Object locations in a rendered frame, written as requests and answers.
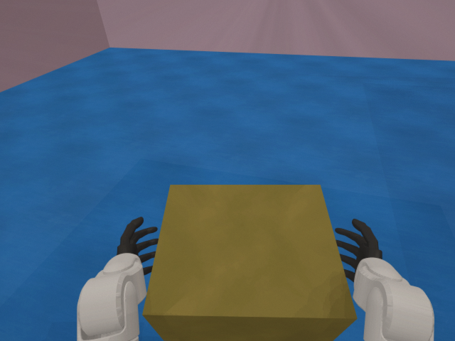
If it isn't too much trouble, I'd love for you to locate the robot right forearm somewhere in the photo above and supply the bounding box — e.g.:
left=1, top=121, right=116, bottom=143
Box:
left=353, top=257, right=434, bottom=341

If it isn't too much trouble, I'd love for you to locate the robot left forearm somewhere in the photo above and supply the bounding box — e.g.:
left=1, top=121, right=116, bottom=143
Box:
left=77, top=253, right=147, bottom=341

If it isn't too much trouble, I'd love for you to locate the right robot hand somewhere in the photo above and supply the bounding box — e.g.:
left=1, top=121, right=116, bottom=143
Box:
left=335, top=219, right=382, bottom=282

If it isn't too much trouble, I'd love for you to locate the carton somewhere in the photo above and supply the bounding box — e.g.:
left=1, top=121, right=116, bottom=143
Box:
left=142, top=185, right=357, bottom=341

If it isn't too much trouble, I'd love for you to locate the left robot hand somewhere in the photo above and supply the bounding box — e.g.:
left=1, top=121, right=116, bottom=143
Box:
left=117, top=217, right=159, bottom=275

